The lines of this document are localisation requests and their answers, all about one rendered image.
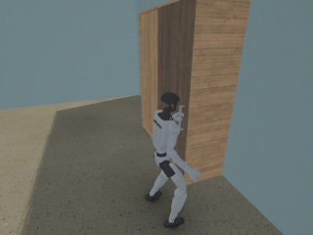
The robot right forearm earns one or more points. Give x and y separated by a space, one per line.
177 160

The left robot hand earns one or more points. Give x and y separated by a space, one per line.
176 116

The wardrobe door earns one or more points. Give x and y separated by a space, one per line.
175 45
150 66

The left robot foot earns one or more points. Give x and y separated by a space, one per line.
156 195

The robot right upper arm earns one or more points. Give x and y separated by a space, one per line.
173 130

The robot left upper arm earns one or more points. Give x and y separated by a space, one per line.
155 112

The right robot hand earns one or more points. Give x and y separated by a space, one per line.
193 173

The left robot thigh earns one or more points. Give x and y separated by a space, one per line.
163 175

